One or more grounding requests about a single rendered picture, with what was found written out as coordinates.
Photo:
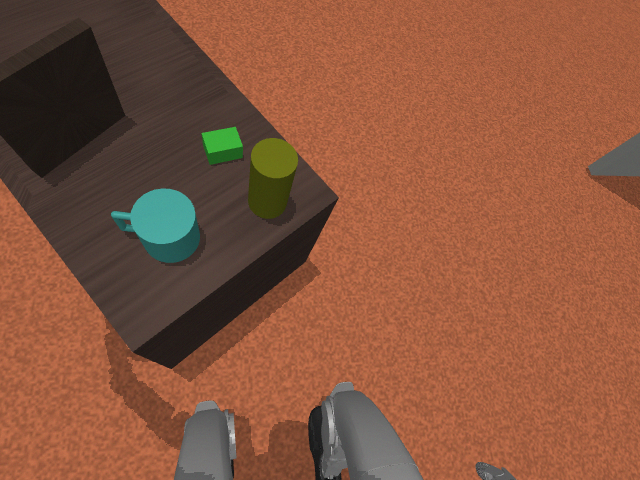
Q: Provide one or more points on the right robot hand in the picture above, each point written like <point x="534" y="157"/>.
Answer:
<point x="490" y="472"/>

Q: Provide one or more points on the right robot foot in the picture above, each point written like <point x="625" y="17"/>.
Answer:
<point x="315" y="442"/>

